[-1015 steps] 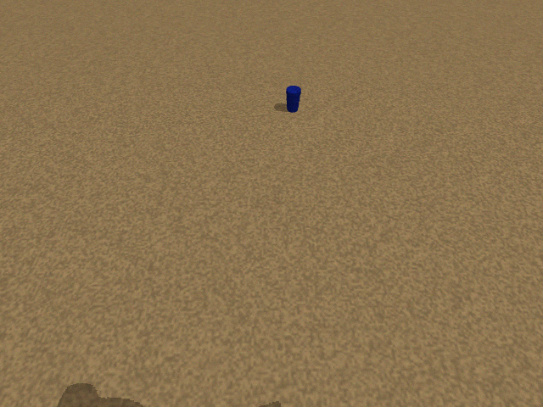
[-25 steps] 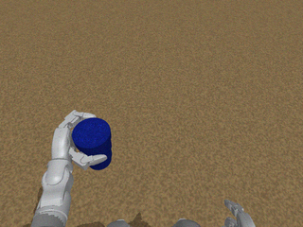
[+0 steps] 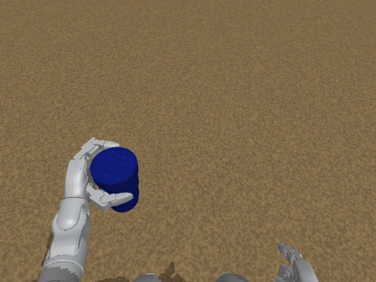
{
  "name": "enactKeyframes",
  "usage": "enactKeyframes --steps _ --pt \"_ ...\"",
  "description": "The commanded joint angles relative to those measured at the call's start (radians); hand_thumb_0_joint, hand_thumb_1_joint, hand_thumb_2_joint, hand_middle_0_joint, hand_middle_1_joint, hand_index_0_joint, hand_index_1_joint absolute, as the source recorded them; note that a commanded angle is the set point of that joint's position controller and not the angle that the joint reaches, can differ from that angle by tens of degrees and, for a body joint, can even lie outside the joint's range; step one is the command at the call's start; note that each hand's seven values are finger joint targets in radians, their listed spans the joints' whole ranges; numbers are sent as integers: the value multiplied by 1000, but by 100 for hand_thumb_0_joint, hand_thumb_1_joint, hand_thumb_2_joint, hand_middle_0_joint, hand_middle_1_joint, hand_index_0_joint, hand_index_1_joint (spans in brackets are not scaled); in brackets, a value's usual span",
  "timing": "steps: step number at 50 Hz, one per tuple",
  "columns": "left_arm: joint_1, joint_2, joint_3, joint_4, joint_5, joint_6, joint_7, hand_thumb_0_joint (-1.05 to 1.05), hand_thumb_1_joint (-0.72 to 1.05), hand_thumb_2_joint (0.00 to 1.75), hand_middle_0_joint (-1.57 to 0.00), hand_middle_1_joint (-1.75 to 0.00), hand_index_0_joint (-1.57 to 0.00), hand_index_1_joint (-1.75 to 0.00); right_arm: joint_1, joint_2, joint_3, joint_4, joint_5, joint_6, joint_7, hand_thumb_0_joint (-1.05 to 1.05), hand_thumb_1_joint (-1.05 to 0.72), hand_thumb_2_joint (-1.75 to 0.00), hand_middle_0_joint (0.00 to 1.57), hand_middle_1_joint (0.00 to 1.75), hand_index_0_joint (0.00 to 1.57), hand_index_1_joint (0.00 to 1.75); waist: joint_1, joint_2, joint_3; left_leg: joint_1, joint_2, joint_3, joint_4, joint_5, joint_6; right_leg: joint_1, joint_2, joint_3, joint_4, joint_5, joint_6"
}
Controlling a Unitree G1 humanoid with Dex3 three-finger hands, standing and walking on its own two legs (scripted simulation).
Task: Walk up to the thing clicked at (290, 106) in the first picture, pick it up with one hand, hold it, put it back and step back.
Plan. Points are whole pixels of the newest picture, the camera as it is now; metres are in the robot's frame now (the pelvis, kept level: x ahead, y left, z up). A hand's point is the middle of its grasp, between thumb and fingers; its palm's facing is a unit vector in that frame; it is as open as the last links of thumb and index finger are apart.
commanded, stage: crouch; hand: left
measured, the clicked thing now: (119, 183) +0.31 +0.15 +0.01
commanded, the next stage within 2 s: lower in 1.98 s
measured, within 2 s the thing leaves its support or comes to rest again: neither
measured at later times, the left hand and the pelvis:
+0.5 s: hand (117, 186) +0.33 +0.17 -0.03, palm faces +0.07 -1.00 -0.02, open 12.0 cm; pelvis -0.01 -0.01 -0.03, yaw +0 degrees
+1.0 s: hand (130, 209) +0.37 +0.19 -0.29, palm faces +0.10 -0.99 -0.04, open 12.0 cm; pelvis -0.05 +0.00 -0.25, yaw -2 degrees
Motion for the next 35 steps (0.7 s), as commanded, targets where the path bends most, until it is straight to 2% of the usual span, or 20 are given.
enactKeyframes --steps 1,6,7,8,11,12,14,15,16,18,21,22,24,25,27,28,30,31,34,35 --pt "-387 135 79 -319 -48 -119 8 0 -9 118 -119 -139 -120 -140 -29 -141 -44 -127 5 -49 -10 0 -92 -91 20 30 20 30 -1 36 -301 126 -27 -24 -128 167 6 99 35 -9 -96 184 -29" --pt "-380 145 78 -342 -42 -123 5 0 -9 118 -117 -132 -117 -133 -34 -136 -40 -136 2 -53 -11 0 -90 -91 20 30 20 30 3 45 -322 124 -34 -17 -122 147 9 112 31 -2 -103 172 -26" --pt "-352 122 64 -302 -43 -120 2 0 -8 119 -115 -135 -117 -135 -25 -137 -42 -128 3 -52 -13 0 -91 -91 20 30 20 30 -4 28 -322 127 -34 -15 -115 170 10 116 30 -1 -98 198 -24" --pt "-356 137 82 -293 -42 -118 5 0 -7 119 -115 -134 -116 -135 -23 -140 -44 -125 2 -51 -13 0 -91 -91 20 30 20 30 -4 27 -320 125 -33 -15 -106 194 11 106 30 0 -94 221 -23" --pt "-342 117 80 -222 -39 -125 4 0 -8 119 -113 -134 -115 -134 -14 -144 -50 -110 0 -46 -8 0 -90 -91 20 30 20 30 -8 3 -290 94 -29 -21 -93 206 11 82 31 -6 -77 226 -25" --pt "-352 102 68 -212 -40 -131 1 0 -7 119 -113 -134 -115 -134 -14 -143 -51 -111 0 -46 -5 0 -90 -91 20 30 20 30 -13 -10 -278 86 -27 -23 -90 196 13 56 33 -7 -72 216 -25" --pt "-361 118 95 -170 -42 -149 -5 0 -8 120 -115 -136 -117 -136 -20 -143 -51 -107 -4 -44 0 0 -90 -91 20 30 20 30 -10 4 -262 47 -30 -18 -68 174 14 25 27 -2 -56 202 -24" --pt "-372 105 78 -155 -38 -162 -11 0 -9 120 -115 -136 -117 -136 -21 -144 -54 -106 -6 -44 2 0 -90 -91 20 30 20 30 -15 -7 -258 35 -30 -17 -57 161 15 6 27 1 -47 191 -24" --pt "-380 136 114 -129 -36 -176 -11 0 -8 121 -114 -137 -117 -137 -20 -147 -59 -101 -8 -41 3 0 -90 -91 20 30 20 30 -13 -9 -268 7 -35 -15 -36 142 19 -7 23 5 -37 178 -22" --pt "-427 128 110 -98 -31 -214 -17 0 -11 121 -114 -138 -117 -137 -17 -146 -60 -93 -14 -46 11 0 -90 -90 20 30 20 30 -23 -1 -262 -42 -32 -21 0 100 18 -75 25 8 10 140 -26" --pt "-450 127 121 -32 -26 -273 -26 0 -12 120 -115 -139 -118 -138 -9 -158 -70 -93 -23 -46 19 0 -90 -90 20 30 20 30 -31 5 -322 -106 -32 -27 82 93 15 -155 26 10 97 128 -32" --pt "-482 162 147 -22 -24 -296 -29 0 -12 122 -115 -140 -118 -139 -8 -156 -70 -95 -27 -45 21 0 -90 -90 20 30 20 30 -30 5 -350 -158 -38 -24 120 79 18 -173 22 18 119 121 -30" --pt "-506 167 152 18 -26 -338 -47 0 -14 121 -115 -140 -119 -139 -6 -158 -68 -98 -32 -46 30 0 -90 -90 20 30 20 30 -33 31 -383 -227 -38 -38 176 29 14 -261 27 13 194 65 -35" --pt "-516 147 136 58 -27 -358 -55 0 -17 120 -117 -141 -120 -140 -3 -166 -70 -99 -34 -48 33 0 -90 -90 20 30 20 30 -48 30 -411 -248 -37 -41 220 10 15 -330 31 11 236 44 -35" --pt "-557 167 146 101 -26 -401 -64 0 -18 119 -115 -139 -118 -138 -3 -175 -67 -98 -41 -49 37 0 -90 -90 20 30 20 30 -51 61 -473 -333 -41 -50 315 10 13 -433 29 9 329 28 -39" --pt "-544 187 172 126 -28 -420 -67 0 -18 118 -114 -138 -117 -137 0 -179 -65 -98 -43 -50 40 0 -90 -90 20 30 20 30 -42 65 -527 -364 -40 -61 356 32 13 -475 29 3 378 31 -42" --pt "-566 189 176 141 -35 -448 -75 0 -15 118 -113 -136 -116 -136 3 -185 -64 -101 -46 -50 44 0 -90 -90 20 30 20 30 -39 83 -599 -430 -45 -58 440 38 16 -534 25 16 440 29 -43" --pt "-567 181 158 150 -35 -460 -83 0 -14 118 -112 -135 -115 -135 4 -187 -60 -103 -49 -48 46 0 -90 -90 20 30 20 30 -47 78 -627 -472 -45 -60 478 53 17 -547 23 22 473 43 -42" --pt "-612 256 217 159 -32 -484 -78 0 -14 117 -112 -134 -115 -133 7 -203 -61 -87 -53 -40 51 0 -90 -90 20 30 20 30 -29 105 -687 -558 -42 -59 573 65 18 -635 25 37 564 38 -43" --pt "-609 240 212 159 -33 -488 -78 0 -12 119 -113 -135 -115 -135 4 -203 -60 -89 -56 -37 53 0 -90 -91 20 30 20 30 -36 112 -712 -581 -43 -66 591 67 15 -663 25 31 598 35 -46"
